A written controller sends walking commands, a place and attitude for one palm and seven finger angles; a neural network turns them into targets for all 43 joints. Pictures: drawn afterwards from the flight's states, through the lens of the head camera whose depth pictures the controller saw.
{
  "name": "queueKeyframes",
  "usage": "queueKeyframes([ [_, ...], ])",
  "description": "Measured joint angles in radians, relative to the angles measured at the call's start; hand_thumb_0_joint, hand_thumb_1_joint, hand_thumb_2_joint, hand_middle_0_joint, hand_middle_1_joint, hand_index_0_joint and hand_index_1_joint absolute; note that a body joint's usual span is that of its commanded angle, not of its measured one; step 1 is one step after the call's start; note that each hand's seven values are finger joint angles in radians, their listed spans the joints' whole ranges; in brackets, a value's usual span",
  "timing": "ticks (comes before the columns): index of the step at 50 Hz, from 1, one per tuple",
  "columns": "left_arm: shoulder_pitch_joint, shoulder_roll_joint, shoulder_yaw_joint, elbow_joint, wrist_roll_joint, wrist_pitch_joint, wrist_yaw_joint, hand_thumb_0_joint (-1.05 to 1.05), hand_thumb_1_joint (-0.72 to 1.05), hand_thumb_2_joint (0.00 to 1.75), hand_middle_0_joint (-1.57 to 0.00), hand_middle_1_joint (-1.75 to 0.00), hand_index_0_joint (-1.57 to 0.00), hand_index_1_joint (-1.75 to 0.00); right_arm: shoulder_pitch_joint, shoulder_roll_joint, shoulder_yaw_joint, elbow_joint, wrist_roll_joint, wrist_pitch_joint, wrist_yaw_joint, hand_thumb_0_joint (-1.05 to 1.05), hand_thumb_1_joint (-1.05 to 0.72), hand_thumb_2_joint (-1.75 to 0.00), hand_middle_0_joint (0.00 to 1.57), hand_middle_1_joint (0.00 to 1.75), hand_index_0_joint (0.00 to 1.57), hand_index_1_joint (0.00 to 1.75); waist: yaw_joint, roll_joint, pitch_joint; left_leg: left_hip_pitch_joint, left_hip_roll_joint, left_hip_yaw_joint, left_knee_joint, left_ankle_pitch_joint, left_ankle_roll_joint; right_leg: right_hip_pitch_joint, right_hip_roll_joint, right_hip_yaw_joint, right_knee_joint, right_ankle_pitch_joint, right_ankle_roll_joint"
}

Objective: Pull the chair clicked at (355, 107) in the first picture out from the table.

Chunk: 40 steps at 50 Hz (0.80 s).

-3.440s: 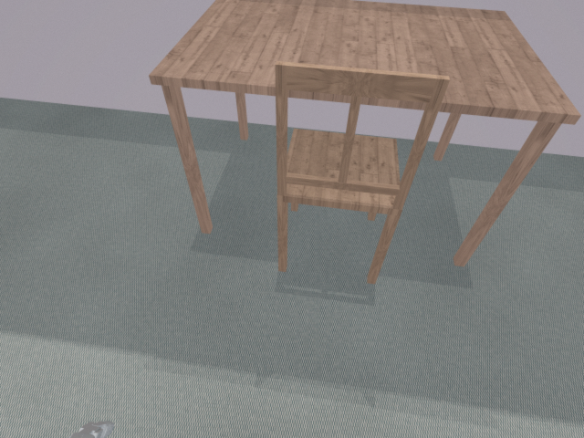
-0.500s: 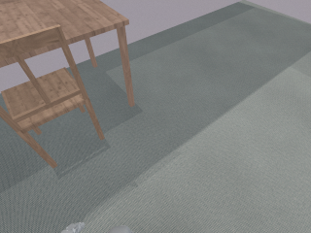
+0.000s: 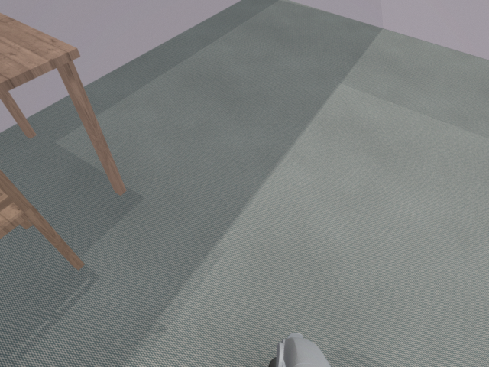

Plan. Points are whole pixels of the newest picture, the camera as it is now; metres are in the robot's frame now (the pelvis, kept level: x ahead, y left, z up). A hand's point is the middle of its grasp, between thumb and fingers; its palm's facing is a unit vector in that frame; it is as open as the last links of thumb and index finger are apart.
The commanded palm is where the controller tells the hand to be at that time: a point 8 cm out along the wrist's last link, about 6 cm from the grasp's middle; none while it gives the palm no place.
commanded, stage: walk to a spot facing it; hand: left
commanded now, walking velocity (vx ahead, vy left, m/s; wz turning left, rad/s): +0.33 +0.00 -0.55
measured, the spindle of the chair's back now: out of the picture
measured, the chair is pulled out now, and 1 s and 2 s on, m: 0.00 0.00 0.00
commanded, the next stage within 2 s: turn to face it in 0.76 s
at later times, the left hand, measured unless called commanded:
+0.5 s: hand (175, 317) +0.24 +0.14 -0.17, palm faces -0.09 -0.98 -0.20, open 7.3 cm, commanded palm none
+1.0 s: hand (217, 216) +0.48 +0.07 -0.17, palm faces -0.38 -0.91 -0.19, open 7.3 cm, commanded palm none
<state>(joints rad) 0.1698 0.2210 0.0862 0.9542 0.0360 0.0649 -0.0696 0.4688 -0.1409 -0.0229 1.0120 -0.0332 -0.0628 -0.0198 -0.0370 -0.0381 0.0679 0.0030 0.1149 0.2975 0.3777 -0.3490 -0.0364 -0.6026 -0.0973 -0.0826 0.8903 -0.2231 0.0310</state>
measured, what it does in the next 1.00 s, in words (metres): walks ahead, turning right: right foot, then left foot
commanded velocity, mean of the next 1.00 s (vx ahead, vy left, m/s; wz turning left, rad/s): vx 0.22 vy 0.00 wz -0.22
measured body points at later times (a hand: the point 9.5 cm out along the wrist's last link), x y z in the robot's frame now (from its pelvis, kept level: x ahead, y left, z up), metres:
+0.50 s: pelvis +0.17 -0.05 +0.00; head +0.18 -0.04 +0.45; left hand +0.24 +0.19 -0.15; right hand +0.23 -0.30 -0.13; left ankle +0.28 +0.08 -0.70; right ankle +0.16 -0.13 -0.74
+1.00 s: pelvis +0.33 -0.07 -0.01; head +0.36 -0.07 +0.44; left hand +0.50 +0.12 -0.16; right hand +0.20 -0.27 -0.16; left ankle +0.31 +0.06 -0.74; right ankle +0.36 -0.21 -0.73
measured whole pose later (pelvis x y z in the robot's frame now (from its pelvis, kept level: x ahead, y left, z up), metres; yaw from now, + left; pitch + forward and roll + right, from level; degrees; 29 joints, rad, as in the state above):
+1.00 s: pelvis +0.33 -0.07 -0.01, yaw -22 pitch -1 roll +0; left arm 0.15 0.20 0.08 0.99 0.03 0.01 -0.02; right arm 0.37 -0.16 -0.05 1.05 -0.03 -0.04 -0.03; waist -0.04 -0.02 0.09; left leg -0.11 0.13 0.28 0.52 -0.37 -0.03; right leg -0.42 -0.07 -0.11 0.63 -0.16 0.02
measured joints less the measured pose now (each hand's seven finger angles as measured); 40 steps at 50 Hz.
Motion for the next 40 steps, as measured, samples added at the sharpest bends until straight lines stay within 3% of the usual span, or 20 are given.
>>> queueKeyframes([
  [4, -0.066, -0.017, -0.012, -0.015, -0.004, -0.023, -0.002, 0.01, 0.91, 0.90, -0.19, -0.30, -0.20, -0.30, 0.027, -0.009, -0.012, 0.031, -0.004, 0.009, 0.006, 0.00, -0.90, -0.90, 0.20, 0.30, 0.20, 0.30, -0.025, 0.021, 0.035, 0.032, 0.043, 0.049, 0.075, -0.083, -0.045, 0.074, 0.033, -0.038, -0.178, -0.037, -0.045],
  [6, -0.087, -0.011, -0.017, -0.033, -0.004, -0.057, -0.001, 0.01, 0.91, 0.90, -0.19, -0.30, -0.20, -0.30, 0.049, -0.009, -0.015, 0.044, 0.003, 0.018, 0.013, 0.00, -0.90, -0.90, 0.20, 0.30, 0.20, 0.30, -0.026, 0.022, 0.041, -0.010, 0.089, 0.045, 0.247, -0.145, -0.050, 0.149, 0.056, -0.059, -0.274, 0.001, -0.082],
  [7, -0.096, -0.007, -0.016, -0.041, -0.008, -0.078, 0.005, 0.01, 0.91, 0.90, -0.19, -0.30, -0.20, -0.30, 0.047, -0.008, -0.014, 0.050, 0.010, 0.028, 0.017, 0.01, -0.90, -0.90, 0.20, 0.30, 0.20, 0.30, -0.021, 0.016, 0.044, -0.075, 0.099, -0.001, 0.420, -0.174, -0.042, 0.140, 0.058, -0.059, -0.251, 0.073, -0.101],
  [9, -0.101, -0.010, -0.016, -0.047, -0.022, -0.095, 0.021, 0.00, 0.91, 0.90, -0.19, -0.30, -0.20, -0.30, 0.004, -0.017, -0.020, 0.060, 0.018, 0.052, 0.019, 0.01, -0.90, -0.90, 0.20, 0.30, 0.20, 0.30, -0.020, 0.021, 0.057, -0.226, 0.082, -0.132, 0.748, -0.177, -0.018, 0.142, 0.075, -0.057, -0.187, 0.030, -0.117],
  [10, -0.095, -0.011, -0.017, -0.047, -0.025, -0.094, 0.028, 0.00, 0.91, 0.90, -0.20, -0.30, -0.20, -0.30, -0.024, -0.023, -0.025, 0.058, 0.017, 0.059, 0.019, 0.01, -0.90, -0.90, 0.20, 0.30, 0.20, 0.30, -0.020, 0.024, 0.055, -0.294, 0.070, -0.172, 0.851, -0.139, -0.009, 0.161, 0.085, -0.054, -0.194, 0.006, -0.119],
  [12, -0.074, -0.017, -0.021, -0.036, -0.024, -0.090, 0.043, 0.00, 0.91, 0.90, -0.20, -0.30, -0.20, -0.30, -0.084, -0.034, -0.033, 0.040, 0.009, 0.063, 0.018, 0.01, -0.91, -0.90, 0.20, 0.30, 0.20, 0.30, -0.019, 0.029, 0.043, -0.408, 0.063, -0.207, 0.923, -0.049, -0.003, 0.206, 0.106, -0.042, -0.252, 0.003, -0.116],
  [16, -0.013, -0.030, -0.021, 0.003, -0.016, -0.092, 0.060, 0.00, 0.92, 0.90, -0.20, -0.30, -0.20, -0.30, -0.180, -0.045, -0.040, -0.024, -0.002, 0.049, 0.021, 0.01, -0.91, -0.90, 0.20, 0.30, 0.19, 0.30, -0.016, 0.034, -0.005, -0.545, 0.061, -0.219, 0.810, 0.055, -0.011, 0.289, 0.135, -0.014, -0.386, 0.042, -0.117],
  [19, 0.032, -0.024, -0.016, 0.021, -0.013, -0.100, 0.064, -0.01, 0.93, 0.90, -0.20, -0.30, -0.21, -0.30, -0.227, -0.044, -0.043, -0.054, -0.005, 0.043, 0.027, 0.01, -0.91, -0.90, 0.20, 0.30, 0.19, 0.30, 0.005, 0.036, -0.038, -0.581, 0.055, -0.221, 0.693, 0.100, -0.019, 0.342, 0.149, 0.004, -0.452, 0.049, -0.115],
  [23, 0.095, -0.022, -0.019, 0.044, -0.011, -0.107, 0.063, 0.00, 0.93, 0.90, -0.20, -0.30, -0.21, -0.30, -0.269, -0.041, -0.043, -0.069, -0.004, 0.044, 0.037, 0.00, -0.91, -0.90, 0.19, 0.30, 0.19, 0.30, 0.043, 0.036, -0.065, -0.552, 0.032, -0.223, 0.514, 0.112, -0.020, 0.407, 0.158, 0.026, -0.499, 0.031, -0.106],
  [28, 0.174, -0.023, -0.020, 0.079, -0.011, -0.102, 0.063, 0.00, 0.92, 0.90, -0.20, -0.30, -0.20, -0.30, -0.297, -0.032, -0.035, -0.074, 0.001, 0.032, 0.042, 0.00, -0.91, -0.90, 0.19, 0.30, 0.19, 0.30, 0.088, 0.023, -0.071, -0.421, -0.017, -0.212, 0.274, 0.102, -0.008, 0.471, 0.149, 0.051, -0.486, -0.037, -0.076],
  [30, 0.212, -0.028, -0.017, 0.091, -0.015, -0.095, 0.062, 0.00, 0.91, 0.90, -0.20, -0.30, -0.20, -0.30, -0.298, -0.033, -0.027, -0.080, 0.001, 0.015, 0.039, 0.00, -0.91, -0.90, 0.20, 0.30, 0.19, 0.30, 0.099, 0.025, -0.073, -0.340, -0.030, -0.204, 0.159, 0.112, 0.004, 0.465, 0.149, 0.066, -0.418, -0.096, -0.060],
  [33, 0.224, -0.024, -0.009, 0.122, -0.015, -0.073, 0.056, 0.00, 0.91, 0.90, -0.20, -0.30, -0.20, -0.30, -0.306, -0.013, -0.014, -0.084, -0.005, -0.005, 0.027, 0.00, -0.91, -0.90, 0.20, 0.30, 0.19, 0.30, 0.095, -0.006, -0.049, -0.321, -0.043, -0.160, 0.202, 0.111, 0.059, 0.334, 0.120, 0.078, -0.064, -0.219, -0.062],
  [36, 0.208, -0.019, 0.001, 0.134, -0.005, -0.058, 0.043, 0.01, 0.91, 0.90, -0.20, -0.30, -0.20, -0.30, -0.273, 0.011, -0.003, -0.076, -0.001, -0.011, 0.014, 0.00, -0.91, -0.90, 0.20, 0.30, 0.20, 0.30, 0.085, -0.021, -0.035, -0.256, -0.043, -0.116, 0.154, 0.093, 0.063, 0.189, 0.079, 0.056, 0.196, -0.161, -0.047],
  [40, 0.167, -0.024, 0.012, 0.105, -0.003, -0.041, 0.037, 0.01, 0.91, 0.90, -0.19, -0.30, -0.20, -0.30, -0.222, -0.001, -0.026, -0.053, 0.012, -0.016, -0.012, -0.02, -0.95, -0.90, 0.20, 0.30, 0.20, 0.30, 0.074, -0.018, -0.027, -0.178, -0.036, -0.065, 0.073, 0.094, 0.059, 0.062, 0.028, 0.040, 0.251, -0.066, -0.013],
])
